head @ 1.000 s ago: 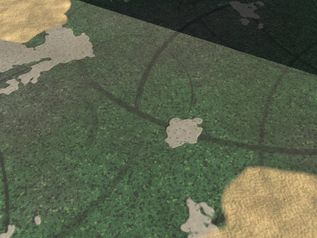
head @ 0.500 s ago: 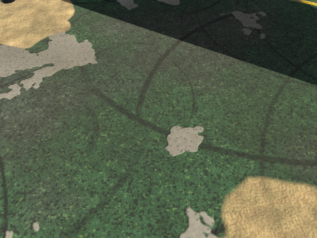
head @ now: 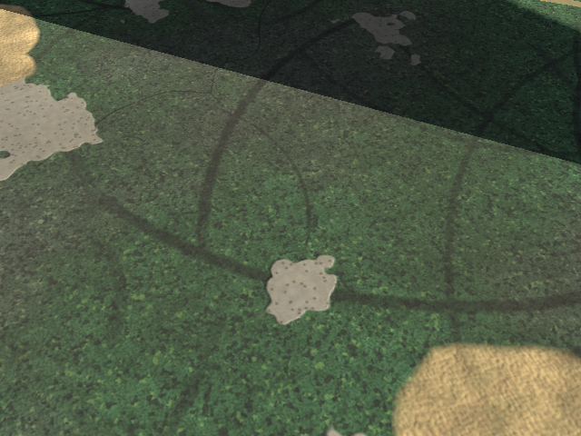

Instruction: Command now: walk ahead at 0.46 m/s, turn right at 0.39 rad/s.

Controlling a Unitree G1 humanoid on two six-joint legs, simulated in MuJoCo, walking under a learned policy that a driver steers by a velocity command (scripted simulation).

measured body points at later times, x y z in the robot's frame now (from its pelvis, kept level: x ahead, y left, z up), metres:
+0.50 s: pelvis +0.29 -0.05 +0.00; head +0.32 -0.06 +0.45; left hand +0.42 +0.21 -0.11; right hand +0.42 -0.35 -0.09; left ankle +0.50 +0.10 -0.68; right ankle +0.25 -0.11 -0.74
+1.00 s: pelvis +0.56 -0.09 +0.00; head +0.58 -0.10 +0.45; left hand +0.86 +0.03 -0.09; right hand +0.43 -0.35 -0.12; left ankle +0.56 +0.04 -0.74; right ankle +0.59 -0.30 -0.68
